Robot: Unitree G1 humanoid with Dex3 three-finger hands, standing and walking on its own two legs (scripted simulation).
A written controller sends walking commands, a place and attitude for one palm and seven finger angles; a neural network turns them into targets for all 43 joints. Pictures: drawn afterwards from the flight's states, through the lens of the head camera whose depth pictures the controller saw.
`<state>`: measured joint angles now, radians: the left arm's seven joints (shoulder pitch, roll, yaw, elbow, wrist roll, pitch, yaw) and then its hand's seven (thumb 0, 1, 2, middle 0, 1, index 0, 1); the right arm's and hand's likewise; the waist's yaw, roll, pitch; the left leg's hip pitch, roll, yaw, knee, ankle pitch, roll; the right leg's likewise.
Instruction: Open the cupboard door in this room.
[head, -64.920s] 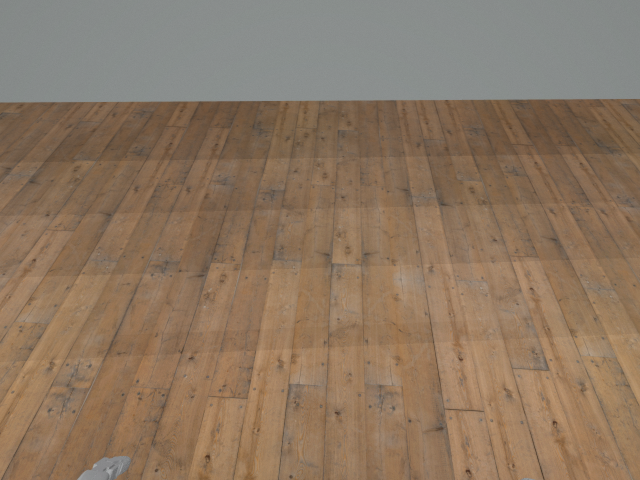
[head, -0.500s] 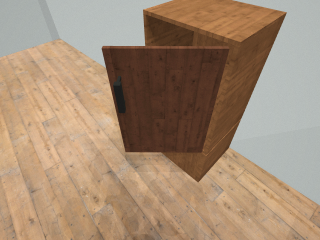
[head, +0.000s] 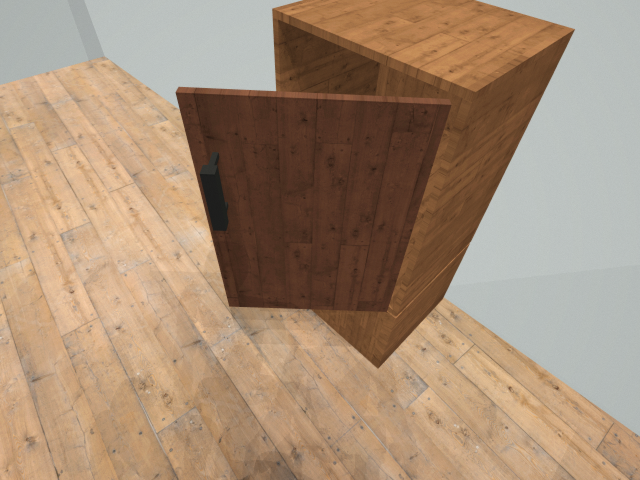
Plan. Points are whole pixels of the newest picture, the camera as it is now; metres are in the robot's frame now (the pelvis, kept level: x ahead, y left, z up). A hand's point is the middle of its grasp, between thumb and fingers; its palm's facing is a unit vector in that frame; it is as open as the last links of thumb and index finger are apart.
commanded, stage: come to a stop and stand still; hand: left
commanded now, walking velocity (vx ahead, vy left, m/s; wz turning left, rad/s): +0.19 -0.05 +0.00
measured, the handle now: (217, 191) +0.56 +0.22 +0.02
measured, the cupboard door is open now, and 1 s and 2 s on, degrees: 44 44 44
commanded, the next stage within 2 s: look again from close up in 1.12 s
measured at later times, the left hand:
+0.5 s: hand out of the picture +0.09 +0.19 -0.16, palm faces +0.02 -0.95 -0.30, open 7.3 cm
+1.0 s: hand out of the picture -0.03 +0.17 -0.17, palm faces +0.05 -0.98 -0.19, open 7.3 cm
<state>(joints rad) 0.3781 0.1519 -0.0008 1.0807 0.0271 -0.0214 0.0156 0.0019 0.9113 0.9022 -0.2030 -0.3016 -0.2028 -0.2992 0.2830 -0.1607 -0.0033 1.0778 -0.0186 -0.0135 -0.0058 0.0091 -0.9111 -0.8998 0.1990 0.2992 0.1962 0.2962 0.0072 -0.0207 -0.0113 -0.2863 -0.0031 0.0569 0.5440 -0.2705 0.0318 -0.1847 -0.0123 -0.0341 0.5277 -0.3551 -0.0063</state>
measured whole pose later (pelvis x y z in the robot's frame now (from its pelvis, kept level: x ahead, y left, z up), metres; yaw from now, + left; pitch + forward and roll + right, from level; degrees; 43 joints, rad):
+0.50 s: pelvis +0.03 -0.02 +0.00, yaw -1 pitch +2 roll +2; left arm 0.22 0.19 0.05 0.97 0.03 -0.02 0.06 0.00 0.91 0.90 -0.20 -0.30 -0.20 -0.30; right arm 0.17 -0.16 -0.04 1.01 -0.01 0.01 -0.04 0.01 -0.91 -0.90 0.20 0.30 0.20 0.30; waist 0.01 0.00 0.08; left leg -0.35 0.00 0.08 0.74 -0.41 0.01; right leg -0.17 -0.03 -0.07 0.55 -0.41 -0.03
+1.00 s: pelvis -0.01 +0.00 +0.00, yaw +0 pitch -1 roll +0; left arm 0.36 0.15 0.01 1.05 0.02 0.01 0.03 0.00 0.91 0.90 -0.20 -0.30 -0.20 -0.30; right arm 0.20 -0.16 -0.02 1.03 -0.01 0.03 -0.01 0.00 -0.92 -0.90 0.20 0.30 0.20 0.30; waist 0.02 -0.01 0.02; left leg -0.34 0.00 0.06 0.49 -0.17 0.02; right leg -0.19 -0.02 -0.06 0.53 -0.34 -0.01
